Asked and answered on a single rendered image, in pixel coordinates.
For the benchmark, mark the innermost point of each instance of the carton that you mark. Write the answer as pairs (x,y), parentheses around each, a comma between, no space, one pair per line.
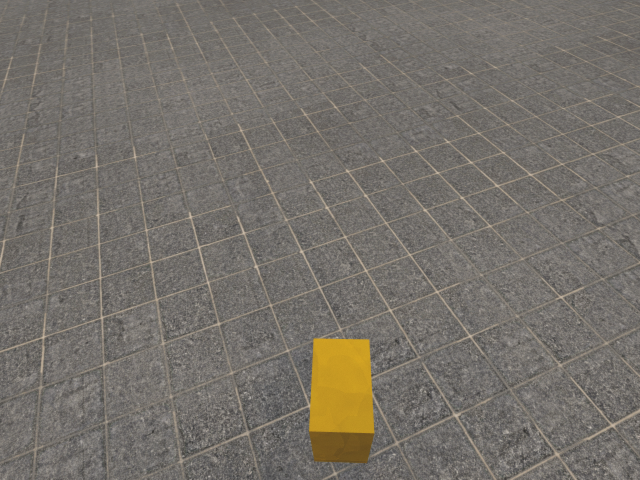
(341,424)

